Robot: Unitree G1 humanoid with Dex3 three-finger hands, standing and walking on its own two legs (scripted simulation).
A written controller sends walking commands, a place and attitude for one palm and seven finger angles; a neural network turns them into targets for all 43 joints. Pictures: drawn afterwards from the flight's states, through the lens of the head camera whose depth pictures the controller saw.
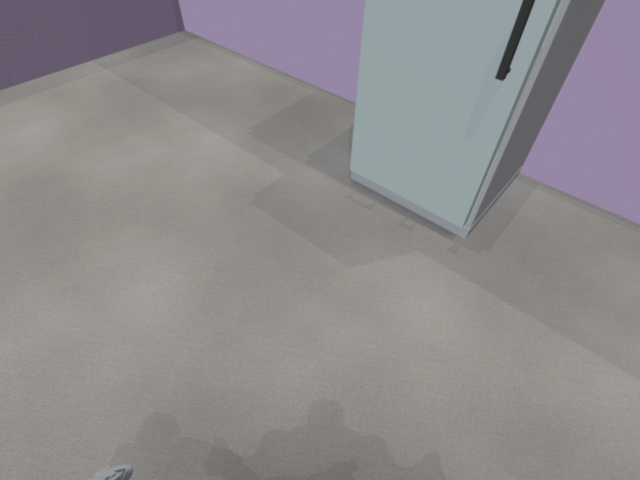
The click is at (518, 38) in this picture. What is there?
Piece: fridge door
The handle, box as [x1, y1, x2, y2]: [495, 0, 534, 80]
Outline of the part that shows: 534,0 523,0 495,78 502,80 509,71 510,62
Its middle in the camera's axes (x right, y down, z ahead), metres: +0.54 -0.57 +1.05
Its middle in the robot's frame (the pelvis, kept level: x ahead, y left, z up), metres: +1.21 -0.47 +0.10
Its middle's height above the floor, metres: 0.87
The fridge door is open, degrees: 0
